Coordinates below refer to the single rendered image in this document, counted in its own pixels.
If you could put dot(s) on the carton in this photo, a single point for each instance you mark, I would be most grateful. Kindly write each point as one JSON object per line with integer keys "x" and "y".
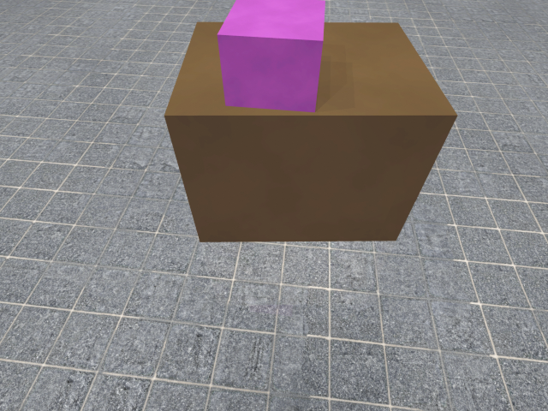
{"x": 270, "y": 54}

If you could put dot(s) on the pedestal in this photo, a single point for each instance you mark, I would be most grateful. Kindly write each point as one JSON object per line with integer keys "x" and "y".
{"x": 350, "y": 171}

